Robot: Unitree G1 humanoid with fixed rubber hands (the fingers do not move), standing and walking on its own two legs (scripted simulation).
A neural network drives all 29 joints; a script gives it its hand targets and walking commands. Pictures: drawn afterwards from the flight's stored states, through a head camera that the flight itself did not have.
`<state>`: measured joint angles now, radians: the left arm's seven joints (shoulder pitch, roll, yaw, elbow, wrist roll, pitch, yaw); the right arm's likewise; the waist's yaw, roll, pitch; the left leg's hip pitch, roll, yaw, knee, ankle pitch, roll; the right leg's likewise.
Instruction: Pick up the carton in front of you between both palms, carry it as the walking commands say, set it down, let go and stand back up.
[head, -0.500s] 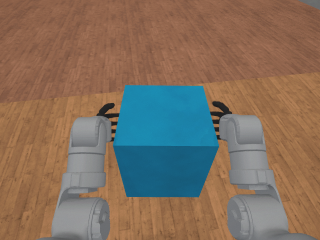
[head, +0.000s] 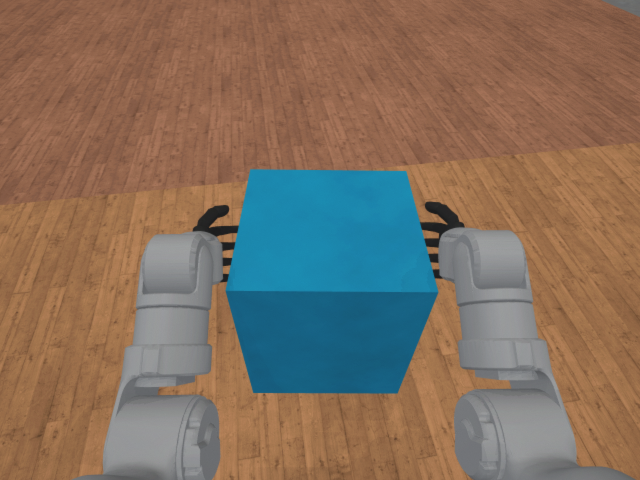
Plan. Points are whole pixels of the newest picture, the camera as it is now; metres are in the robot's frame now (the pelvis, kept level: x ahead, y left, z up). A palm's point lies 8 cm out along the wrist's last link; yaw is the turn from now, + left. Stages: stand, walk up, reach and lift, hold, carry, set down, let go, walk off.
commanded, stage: carry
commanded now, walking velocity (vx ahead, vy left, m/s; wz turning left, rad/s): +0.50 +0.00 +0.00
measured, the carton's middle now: (326, 286) +0.36 +0.00 +0.04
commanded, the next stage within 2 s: none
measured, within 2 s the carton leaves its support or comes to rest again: neither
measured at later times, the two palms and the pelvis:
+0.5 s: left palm (198, 138) +0.51 +0.18 +0.19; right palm (414, 142) +0.50 -0.12 +0.18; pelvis +0.14 +0.03 +0.01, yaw +2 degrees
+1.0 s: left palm (226, 64) +0.78 +0.18 +0.18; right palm (382, 56) +0.81 -0.12 +0.18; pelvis +0.41 +0.00 +0.03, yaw +3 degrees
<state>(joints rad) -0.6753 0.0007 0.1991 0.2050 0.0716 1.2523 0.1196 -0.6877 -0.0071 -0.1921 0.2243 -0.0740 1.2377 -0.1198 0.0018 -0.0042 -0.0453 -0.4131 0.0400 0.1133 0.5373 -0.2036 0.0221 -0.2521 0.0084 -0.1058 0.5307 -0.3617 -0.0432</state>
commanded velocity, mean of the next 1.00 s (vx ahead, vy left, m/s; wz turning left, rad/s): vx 0.50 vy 0.00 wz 0.00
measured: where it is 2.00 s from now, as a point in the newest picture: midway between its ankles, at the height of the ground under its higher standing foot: (308, 257)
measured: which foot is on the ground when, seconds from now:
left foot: down 0.00-0.66, up 0.68-1.00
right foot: down 0.00-0.26, up 0.28-0.62, down 0.64-1.00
